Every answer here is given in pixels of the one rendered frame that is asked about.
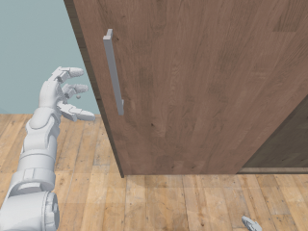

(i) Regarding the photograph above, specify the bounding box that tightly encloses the handle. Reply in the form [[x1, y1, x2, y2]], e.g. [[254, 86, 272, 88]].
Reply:
[[103, 29, 124, 116]]

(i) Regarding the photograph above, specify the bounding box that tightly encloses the wardrobe door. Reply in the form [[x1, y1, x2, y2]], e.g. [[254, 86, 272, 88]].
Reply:
[[242, 94, 308, 168], [73, 0, 308, 175]]

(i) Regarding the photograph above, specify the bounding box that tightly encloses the left robot hand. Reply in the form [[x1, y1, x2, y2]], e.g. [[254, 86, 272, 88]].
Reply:
[[38, 66, 95, 122]]

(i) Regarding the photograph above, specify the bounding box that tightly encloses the robot left upper arm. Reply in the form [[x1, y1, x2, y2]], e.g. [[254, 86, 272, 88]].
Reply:
[[0, 191, 60, 231]]

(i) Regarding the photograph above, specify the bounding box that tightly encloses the robot left forearm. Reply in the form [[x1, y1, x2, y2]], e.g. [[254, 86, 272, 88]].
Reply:
[[0, 107, 61, 218]]

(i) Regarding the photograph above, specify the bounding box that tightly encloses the right robot hand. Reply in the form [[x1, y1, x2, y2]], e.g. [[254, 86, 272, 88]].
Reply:
[[242, 216, 262, 231]]

